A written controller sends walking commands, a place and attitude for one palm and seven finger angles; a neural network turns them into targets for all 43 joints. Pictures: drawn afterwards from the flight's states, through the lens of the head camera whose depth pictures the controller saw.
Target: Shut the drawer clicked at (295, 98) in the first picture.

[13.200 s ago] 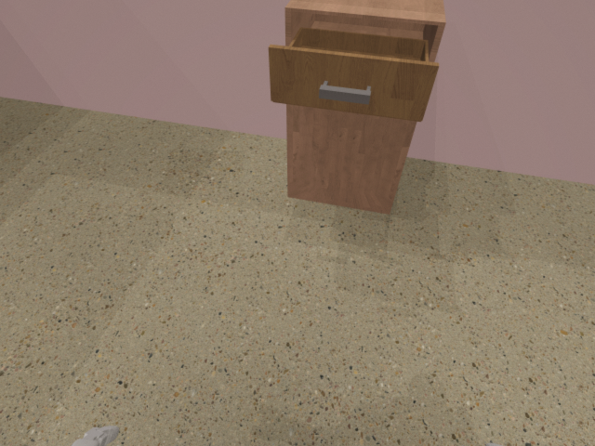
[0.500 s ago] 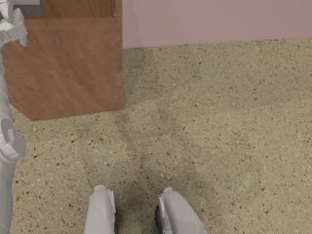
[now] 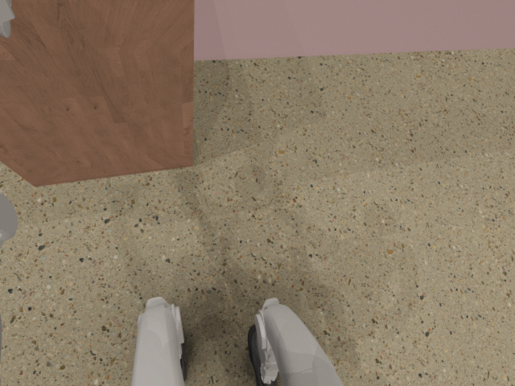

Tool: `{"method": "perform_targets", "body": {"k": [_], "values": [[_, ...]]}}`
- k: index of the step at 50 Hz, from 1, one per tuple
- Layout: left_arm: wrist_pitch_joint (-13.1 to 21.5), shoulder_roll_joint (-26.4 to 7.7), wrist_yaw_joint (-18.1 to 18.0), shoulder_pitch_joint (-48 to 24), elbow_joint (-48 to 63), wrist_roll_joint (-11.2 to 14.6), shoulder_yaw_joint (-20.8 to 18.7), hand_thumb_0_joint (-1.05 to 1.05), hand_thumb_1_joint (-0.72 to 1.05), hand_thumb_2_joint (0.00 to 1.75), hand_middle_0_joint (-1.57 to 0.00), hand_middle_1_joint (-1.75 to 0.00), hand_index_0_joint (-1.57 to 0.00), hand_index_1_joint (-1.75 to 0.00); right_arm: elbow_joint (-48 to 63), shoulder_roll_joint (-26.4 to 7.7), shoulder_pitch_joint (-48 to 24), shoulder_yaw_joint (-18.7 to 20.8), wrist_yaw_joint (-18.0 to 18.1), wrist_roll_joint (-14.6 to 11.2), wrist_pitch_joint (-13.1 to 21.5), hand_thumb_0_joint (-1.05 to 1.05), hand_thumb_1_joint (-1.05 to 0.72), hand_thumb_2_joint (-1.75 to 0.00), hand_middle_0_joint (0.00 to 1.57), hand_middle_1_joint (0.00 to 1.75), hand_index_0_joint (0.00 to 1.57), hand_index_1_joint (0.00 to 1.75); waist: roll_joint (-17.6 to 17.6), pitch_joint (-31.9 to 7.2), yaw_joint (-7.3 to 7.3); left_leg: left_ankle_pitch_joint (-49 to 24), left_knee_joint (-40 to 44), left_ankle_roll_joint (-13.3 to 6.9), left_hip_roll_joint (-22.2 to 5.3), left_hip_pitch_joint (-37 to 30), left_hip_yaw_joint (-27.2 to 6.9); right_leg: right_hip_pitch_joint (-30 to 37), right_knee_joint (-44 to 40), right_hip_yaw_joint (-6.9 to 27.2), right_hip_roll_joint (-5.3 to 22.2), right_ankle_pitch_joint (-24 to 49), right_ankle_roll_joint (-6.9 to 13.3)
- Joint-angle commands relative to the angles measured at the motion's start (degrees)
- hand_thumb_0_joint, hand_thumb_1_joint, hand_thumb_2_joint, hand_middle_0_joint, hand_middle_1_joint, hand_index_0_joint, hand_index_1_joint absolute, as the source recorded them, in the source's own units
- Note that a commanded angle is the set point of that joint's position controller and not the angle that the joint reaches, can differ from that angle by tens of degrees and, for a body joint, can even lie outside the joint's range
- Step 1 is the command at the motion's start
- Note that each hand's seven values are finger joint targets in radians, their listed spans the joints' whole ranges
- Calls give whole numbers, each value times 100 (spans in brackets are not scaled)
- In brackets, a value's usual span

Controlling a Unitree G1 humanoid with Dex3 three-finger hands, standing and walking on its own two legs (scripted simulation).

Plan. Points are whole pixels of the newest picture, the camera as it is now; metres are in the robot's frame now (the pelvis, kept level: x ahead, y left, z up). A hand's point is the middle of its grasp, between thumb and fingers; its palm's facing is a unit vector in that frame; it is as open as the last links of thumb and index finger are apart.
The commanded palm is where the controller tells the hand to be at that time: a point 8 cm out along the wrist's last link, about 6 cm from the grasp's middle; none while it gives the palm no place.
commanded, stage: pull the fist back off the drawer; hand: left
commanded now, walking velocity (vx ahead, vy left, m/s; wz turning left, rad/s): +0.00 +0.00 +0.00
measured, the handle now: out of the picture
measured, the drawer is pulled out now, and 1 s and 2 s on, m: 0.00 0.00 0.00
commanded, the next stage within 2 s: draw the hand back to the body in 0.72 s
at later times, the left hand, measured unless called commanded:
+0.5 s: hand out of the picture +0.58 +0.24 +0.11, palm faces +0.10 -0.99 -0.04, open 3.3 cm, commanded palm +0.57 +0.24 +0.11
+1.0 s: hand out of the picture +0.54 +0.24 +0.13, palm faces +0.09 -0.99 -0.06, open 3.3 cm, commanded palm +0.49 +0.27 +0.14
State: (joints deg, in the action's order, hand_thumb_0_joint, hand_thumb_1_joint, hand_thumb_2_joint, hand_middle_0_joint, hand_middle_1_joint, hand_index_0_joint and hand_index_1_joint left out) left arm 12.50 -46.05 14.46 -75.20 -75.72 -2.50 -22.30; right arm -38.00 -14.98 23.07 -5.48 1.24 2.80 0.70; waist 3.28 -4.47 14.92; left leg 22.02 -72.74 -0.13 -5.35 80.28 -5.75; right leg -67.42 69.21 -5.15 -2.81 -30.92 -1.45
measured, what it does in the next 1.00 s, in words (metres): shifts its weight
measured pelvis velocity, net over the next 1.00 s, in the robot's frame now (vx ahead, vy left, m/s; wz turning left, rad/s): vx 0.05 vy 0.00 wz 0.01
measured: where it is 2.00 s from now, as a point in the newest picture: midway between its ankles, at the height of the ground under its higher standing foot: (220, 367)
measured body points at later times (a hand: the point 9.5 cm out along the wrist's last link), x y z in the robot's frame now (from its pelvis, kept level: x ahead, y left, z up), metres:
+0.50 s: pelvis +0.00 +0.00 +0.00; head +0.18 +0.05 +0.41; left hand +0.57 +0.29 +0.12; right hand -0.03 -0.25 -0.09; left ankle +0.09 +0.12 -0.61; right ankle +0.02 -0.15 -0.61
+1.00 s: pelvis +0.05 +0.00 +0.05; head +0.19 +0.02 +0.47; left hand +0.53 +0.29 +0.13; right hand +0.06 -0.26 -0.06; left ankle +0.09 +0.12 -0.61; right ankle +0.01 -0.15 -0.61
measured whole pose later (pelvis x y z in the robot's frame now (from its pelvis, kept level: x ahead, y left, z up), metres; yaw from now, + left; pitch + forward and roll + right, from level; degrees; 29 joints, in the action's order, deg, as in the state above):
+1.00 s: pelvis +0.05 +0.00 +0.05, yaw +0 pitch +24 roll -5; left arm 13.2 -30.7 15.3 -41.4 -46.9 6.5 -27.1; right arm -34.1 -14.6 23.3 -0.8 -1.4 -0.3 -3.1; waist 3.5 -6.2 9.0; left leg 24.2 -62.2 0.3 -6.0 61.8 -1.3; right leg -50.6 58.0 -1.3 -2.7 -30.9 -1.2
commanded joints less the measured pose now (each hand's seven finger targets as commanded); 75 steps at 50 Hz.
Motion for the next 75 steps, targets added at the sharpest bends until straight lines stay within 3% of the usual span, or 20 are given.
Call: {"method": "perform_targets", "body": {"k": [1,3,7,14,22,29,31,37,39,41,45,46,50,53,57,61,66,67,69,75], "values": [[397,-956,-216,-3481,1649,95,95,0,90,90,-140,-160,-140,-160,-21,-1297,1308,383,121,16,103,0,-90,-90,20,30,20,30,1902,-3162,514,-199,791,-218,-28,-4405,-317,-668,-1046,45,-151,513,257],[312,-726,-258,-3403,1563,88,216,0,90,90,-140,-160,-140,-160,-19,-1280,1294,389,119,22,126,0,-90,-90,20,30,20,30,1855,-3058,522,-18,843,-211,-18,-4370,-332,-706,-1069,23,-152,442,263],[260,-911,-306,-3459,1704,95,56,0,90,90,-140,-160,-140,-160,-2,-1270,1328,389,102,33,150,0,-90,-90,20,30,20,30,1834,-3265,459,-163,778,-218,25,-4355,-279,-504,-1072,38,-165,507,270],[194,-942,-322,-3261,1593,73,-28,0,90,90,-140,-160,-140,-160,63,-1244,1314,391,64,33,146,0,-90,-90,20,30,20,30,1654,-3000,406,69,827,-226,57,-4087,-233,-399,-1120,44,-176,381,276],[258,-892,-296,-2667,1882,166,-259,0,90,90,-140,-160,-140,-160,163,-1199,1320,482,-39,28,74,0,-90,-90,20,30,20,30,1672,-3258,159,-394,910,-188,75,-4459,-217,-189,-1153,15,-200,607,302],[313,-1054,-235,-1542,2136,324,-683,0,90,90,-140,-160,-140,-160,294,-1158,1266,557,-90,-42,-33,0,-90,-90,20,30,20,30,1230,-3369,-182,-885,1031,-195,92,-4514,-21,560,-1351,71,-225,946,270],[388,-796,-229,-1256,2304,359,-582,0,90,90,-140,-160,-140,-160,326,-1115,1223,581,-123,-62,-53,0,-90,-90,20,30,20,30,1290,-3403,-253,-1095,1069,-183,109,-4660,19,643,-1365,66,-230,1099,270],[541,-719,-200,-1136,2046,462,-639,0,90,90,-140,-160,-140,-160,207,-1101,1230,631,-102,-84,-115,0,-90,-90,20,30,20,30,787,-2932,-143,-1274,1031,-224,131,-4347,134,904,-1478,147,-243,1408,224],[612,-499,-140,-1130,2094,465,-465,0,90,90,-140,-160,-140,-160,210,-1072,1212,652,-112,-87,-127,0,-90,-90,20,30,20,30,935,-2923,-156,-1419,1025,-211,155,-4434,170,933,-1462,158,-240,1559,234],[696,-540,-106,-865,2082,456,-542,0,90,90,-140,-160,-140,-160,208,-1070,1218,679,-120,-86,-149,0,-90,-90,20,30,20,30,1056,-3092,-238,-1776,977,-196,158,-4659,179,940,-1401,158,-232,1834,256],[703,-630,68,885,3615,791,-908,0,90,90,-140,-160,-140,-160,671,-1064,1062,787,-202,-190,-239,0,-90,-90,20,30,20,30,1331,-4402,-892,-3072,1241,-161,261,-5742,282,2237,-1484,189,-259,3154,305],[603,-454,104,1362,3987,897,-834,0,90,90,-140,-160,-140,-160,791,-1031,975,796,-226,-261,-255,0,-90,-90,20,30,20,30,1285,-4448,-966,-3278,1341,-151,274,-5939,303,2466,-1566,166,-258,3406,295],[189,254,90,2362,5336,1378,-582,0,90,90,-140,-160,-140,-160,1028,-961,610,842,-226,-426,-176,0,-90,-90,20,30,20,30,674,-3946,-970,-3273,1631,-238,353,-5991,446,3172,-1957,166,-252,4047,223],[35,446,-28,2807,5373,1624,-623,0,90,90,-140,-160,-140,-160,1026,-934,365,810,-143,-492,-108,0,-90,-90,20,30,20,30,182,-2868,-932,-2466,1958,-258,409,-5439,585,3482,-2247,200,-210,3925,153],[160,1124,-86,3145,5578,1587,5,0,90,90,-140,-160,-140,-160,1063,-857,49,764,-83,-533,1,0,-90,-90,20,30,20,30,512,-1924,-851,-2146,2293,-236,425,-5739,572,3181,-2485,167,-202,3263,191],[133,1496,154,3616,5809,1694,384,0,90,90,-140,-160,-140,-160,1168,-858,-233,756,-34,-563,72,0,-90,-90,20,30,20,30,589,-1934,-938,-2318,2468,-194,419,-6312,457,3286,-2600,122,-173,3165,238],[-76,1301,271,4307,6620,1966,141,0,90,90,-140,-160,-140,-160,1489,-846,-771,675,50,-601,229,0,-90,-90,20,30,20,30,372,-2034,-1252,-2176,2788,-181,477,-6520,395,3848,-2744,107,-102,3149,254],[-101,821,-499,4463,7116,1035,286,0,90,90,-140,-160,-140,-160,1505,-747,-1282,629,118,-543,159,0,-90,-90,20,30,20,30,295,-1843,-1516,-2088,3033,-184,602,-6850,534,3667,-3265,303,1,2834,318],[-325,1456,-1108,5139,7310,981,550,0,90,90,-140,-160,-140,-160,1587,-671,-1414,583,242,-525,107,0,-90,-90,20,30,20,30,-35,-1253,-1391,-1514,3401,-168,515,-6702,499,3782,-3485,250,47,2399,278],[-563,1302,-1807,5597,8105,733,455,0,90,90,-140,-160,-140,-160,1486,-625,-1770,500,467,-469,42,0,-90,-90,20,30,20,30,-55,-1031,-1474,-1188,4042,-196,544,-7129,597,4622,-4170,327,82,2153,262]]}}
